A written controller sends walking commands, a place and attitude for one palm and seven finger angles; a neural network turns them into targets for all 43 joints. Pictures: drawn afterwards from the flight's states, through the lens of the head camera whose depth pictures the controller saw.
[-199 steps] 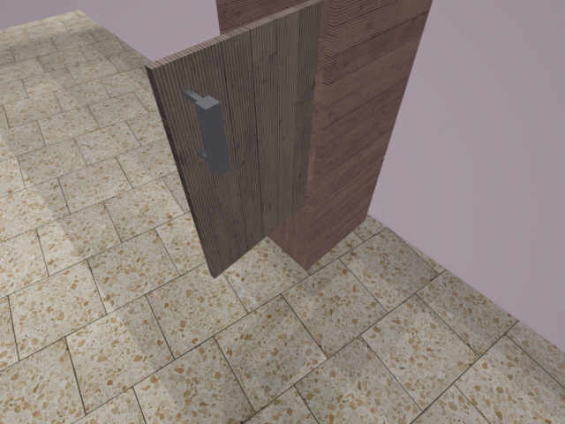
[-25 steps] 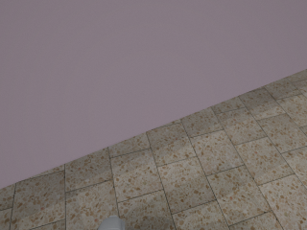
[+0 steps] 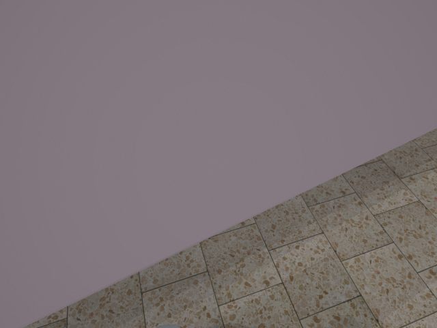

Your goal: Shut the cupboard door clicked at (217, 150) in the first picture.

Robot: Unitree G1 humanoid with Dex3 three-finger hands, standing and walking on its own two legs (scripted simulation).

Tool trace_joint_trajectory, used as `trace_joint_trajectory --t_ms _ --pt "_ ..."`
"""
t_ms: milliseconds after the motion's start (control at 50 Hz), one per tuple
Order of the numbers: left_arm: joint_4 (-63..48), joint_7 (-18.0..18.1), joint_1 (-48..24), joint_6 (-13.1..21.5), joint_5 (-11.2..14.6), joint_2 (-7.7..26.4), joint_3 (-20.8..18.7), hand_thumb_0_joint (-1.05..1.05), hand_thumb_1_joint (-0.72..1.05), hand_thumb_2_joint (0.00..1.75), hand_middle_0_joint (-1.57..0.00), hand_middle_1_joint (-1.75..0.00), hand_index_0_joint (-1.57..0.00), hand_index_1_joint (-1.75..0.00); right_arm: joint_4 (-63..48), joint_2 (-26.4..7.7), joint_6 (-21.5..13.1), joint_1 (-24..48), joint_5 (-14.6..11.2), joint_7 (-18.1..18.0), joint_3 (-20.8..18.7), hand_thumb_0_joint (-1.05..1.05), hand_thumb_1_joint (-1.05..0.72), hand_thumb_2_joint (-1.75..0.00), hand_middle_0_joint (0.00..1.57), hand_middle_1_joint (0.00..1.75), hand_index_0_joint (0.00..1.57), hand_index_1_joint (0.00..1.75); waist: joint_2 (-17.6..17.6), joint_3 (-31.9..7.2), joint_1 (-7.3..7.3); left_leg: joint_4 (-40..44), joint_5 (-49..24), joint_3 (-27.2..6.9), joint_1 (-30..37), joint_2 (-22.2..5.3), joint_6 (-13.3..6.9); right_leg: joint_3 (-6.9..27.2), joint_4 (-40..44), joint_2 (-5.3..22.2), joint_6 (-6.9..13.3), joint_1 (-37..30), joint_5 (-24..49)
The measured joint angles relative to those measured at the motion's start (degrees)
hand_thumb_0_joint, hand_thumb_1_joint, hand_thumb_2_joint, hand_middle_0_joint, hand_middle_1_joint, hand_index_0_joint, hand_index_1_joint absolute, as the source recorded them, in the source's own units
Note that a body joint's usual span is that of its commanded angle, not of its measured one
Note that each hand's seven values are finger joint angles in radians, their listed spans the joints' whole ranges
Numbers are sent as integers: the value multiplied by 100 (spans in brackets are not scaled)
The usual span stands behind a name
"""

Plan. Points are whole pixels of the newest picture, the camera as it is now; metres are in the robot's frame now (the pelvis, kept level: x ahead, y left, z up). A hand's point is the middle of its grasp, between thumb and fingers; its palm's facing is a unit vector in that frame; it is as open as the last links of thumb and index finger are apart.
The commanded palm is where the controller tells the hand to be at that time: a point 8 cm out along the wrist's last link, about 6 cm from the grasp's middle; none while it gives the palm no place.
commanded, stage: turn to face it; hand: left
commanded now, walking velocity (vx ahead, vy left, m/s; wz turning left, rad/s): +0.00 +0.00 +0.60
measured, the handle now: out of the picture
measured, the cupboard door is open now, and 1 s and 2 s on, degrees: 93 93 93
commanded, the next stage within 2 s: none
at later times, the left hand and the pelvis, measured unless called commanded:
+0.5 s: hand (142, 301) +0.20 +0.18 -0.15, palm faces +0.28 -0.93 -0.25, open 7.4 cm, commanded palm none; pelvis +0.13 -0.04 +0.00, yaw +17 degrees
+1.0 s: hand out of the picture +0.14 +0.18 -0.16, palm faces +0.57 -0.77 -0.28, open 7.4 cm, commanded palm none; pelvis +0.19 -0.06 +0.00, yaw +36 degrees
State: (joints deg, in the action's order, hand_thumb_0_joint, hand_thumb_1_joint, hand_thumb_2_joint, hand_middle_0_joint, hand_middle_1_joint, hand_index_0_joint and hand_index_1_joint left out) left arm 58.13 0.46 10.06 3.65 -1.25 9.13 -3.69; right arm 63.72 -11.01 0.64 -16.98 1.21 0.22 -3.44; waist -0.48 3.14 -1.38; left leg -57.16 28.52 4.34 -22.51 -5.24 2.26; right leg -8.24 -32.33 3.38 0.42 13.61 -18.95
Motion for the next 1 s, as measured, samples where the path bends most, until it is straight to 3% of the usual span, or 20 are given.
trace_joint_trajectory --t_ms 60,120,140,180,240,320,400,420,480,540,660,700,720,760,800,840,900,1000 --pt "97 35 57 -4 -1 132 14 -1 95 89 -20 -30 -20 -30 -156 103 -69 163 -18 22 34 1 -91 -90 20 29 19 30 196 37 -40 1048 -624 186 -138 102 -2 -115 405 52 -9 -408 -20" --pt "166 23 150 -99 52 183 59 -1 94 89 -20 -30 -20 -30 -341 110 -170 301 5 66 93 0 -91 -90 20 29 19 30 244 123 -42 2253 -1950 360 54 209 -117 -233 123 102 -106 -584 -357" --pt "174 24 206 -157 75 181 71 -1 94 89 -20 -30 -20 -30 -401 89 -201 331 26 67 96 0 -91 -90 20 29 19 30 208 98 -36 2247 -1856 362 105 189 -277 -250 -323 122 -160 -434 -501" --pt "187 48 204 -337 100 242 83 -1 93 89 -20 -30 -20 -30 -483 141 -218 424 41 10 110 0 -91 -90 20 29 19 30 255 80 -94 1994 -1309 312 94 222 -441 76 -1674 77 -259 70 -1215" --pt "140 56 -26 -540 97 284 50 0 92 89 -20 -30 -20 -30 -571 198 -193 444 52 -80 133 0 -90 -90 20 29 19 30 235 97 -116 2068 -1197 93 196 278 -339 411 -2751 -41 -365 663 -1375" --pt "-167 7 -364 -593 108 220 39 0 92 89 -20 -30 -20 -30 -600 136 -41 437 68 -88 119 0 -90 -90 20 29 20 30 52 132 -66 2397 -1330 -287 369 316 -277 573 -2035 -59 -413 879 -1041" --pt "-498 -27 -455 -491 82 188 43 0 91 89 -20 -30 -20 -30 -658 17 152 437 46 -36 18 0 -90 -90 20 29 20 30 -76 83 -47 2380 -1280 -669 384 353 -88 557 -516 -80 -382 545 -187" --pt "-590 -25 -409 -437 55 229 44 0 91 89 -20 -30 -20 -30 -703 2 194 413 22 -15 -14 0 -90 -90 20 29 20 30 8 21 -27 2233 -1146 -685 307 426 -73 580 -88 9 -283 429 147" --pt "-655 25 -344 -382 -11 166 72 0 91 89 -20 -30 -20 -30 -759 -192 327 534 -2 38 -155 0 -90 -90 20 29 20 30 -45 70 -26 621 -68 -615 -183 481 -21 313 -299 138 -121 364 80" --pt "-641 60 -167 -395 -23 140 105 0 91 89 -20 -30 -20 -30 -829 -335 378 697 -7 73 -222 0 -90 -90 20 29 20 30 14 103 -29 -448 -20 -320 -475 426 78 90 -31 275 -116 93 11" --pt "-535 37 163 -360 -38 286 124 0 90 89 -20 -30 -20 -30 -1090 -388 295 1071 -45 140 -135 0 -91 -90 19 29 19 30 368 292 86 1190 -314 185 -10 429 116 -285 167 568 -170 -208 -50" --pt "-503 18 285 -384 -9 358 108 0 90 89 -20 -30 -20 -30 -1197 -413 250 1183 -38 155 -96 0 -91 -90 19 29 19 30 418 338 113 1965 -861 309 260 483 45 -416 -107 651 -224 -178 -244" --pt "-502 5 373 -410 15 378 99 0 90 89 -20 -30 -20 -30 -1274 -463 208 1207 -22 169 -73 0 -91 -90 19 29 19 30 356 317 123 2360 -1492 321 421 441 -65 -475 -432 650 -259 -59 -365" --pt "-469 3 394 -549 44 485 80 0 90 89 -20 -30 -20 -30 -1364 -468 108 1252 -6 158 -77 0 -91 -90 20 29 19 30 332 318 108 2188 -1286 205 333 436 -382 -186 -1704 584 -415 426 -1026" --pt "-430 45 291 -702 42 599 26 1 91 89 -20 -30 -20 -30 -1387 -399 63 1218 -5 111 -37 0 -90 -90 20 29 19 30 379 346 146 2016 -1049 71 285 460 -411 228 -2721 411 -497 859 -1288" --pt "-442 49 153 -775 44 642 -16 1 91 89 -20 -30 -20 -30 -1369 -354 77 1140 8 56 -8 0 -90 -90 20 29 19 30 334 351 170 2133 -1096 -107 337 465 -325 449 -3096 282 -536 1129 -1114" --pt "-582 4 -5 -765 55 623 -28 1 91 89 -20 -30 -20 -30 -1281 -318 145 1041 34 31 15 0 -90 -90 20 29 20 30 181 353 183 2361 -1257 -377 427 453 -250 601 -2632 170 -528 1196 -916" --pt "-839 -39 -99 -611 59 543 14 1 91 89 -20 -30 -20 -30 -1177 -260 282 878 30 64 -18 0 -90 -90 20 29 20 30 -47 265 110 2304 -1266 -828 347 456 -62 614 -763 -28 -435 641 -284"
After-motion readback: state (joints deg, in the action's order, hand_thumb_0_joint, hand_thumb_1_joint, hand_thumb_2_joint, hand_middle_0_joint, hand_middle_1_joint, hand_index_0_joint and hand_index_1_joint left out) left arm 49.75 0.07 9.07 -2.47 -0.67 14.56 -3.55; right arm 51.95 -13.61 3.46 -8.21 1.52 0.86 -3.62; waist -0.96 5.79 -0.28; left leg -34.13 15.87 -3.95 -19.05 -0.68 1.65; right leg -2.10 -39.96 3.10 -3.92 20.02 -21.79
